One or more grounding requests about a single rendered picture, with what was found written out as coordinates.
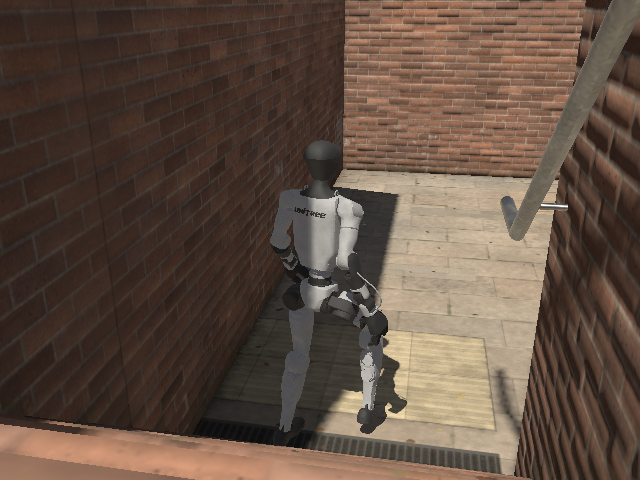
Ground stairs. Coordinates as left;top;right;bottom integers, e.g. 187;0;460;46
0;414;532;480

